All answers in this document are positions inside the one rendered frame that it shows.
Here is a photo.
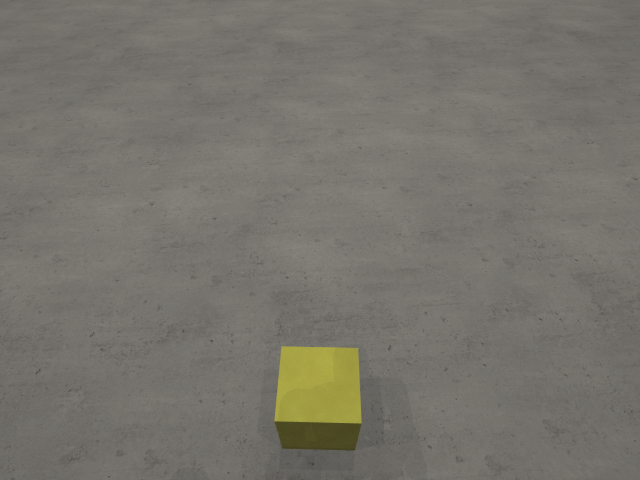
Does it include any carton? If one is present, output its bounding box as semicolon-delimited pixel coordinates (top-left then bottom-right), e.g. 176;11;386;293
274;346;362;451

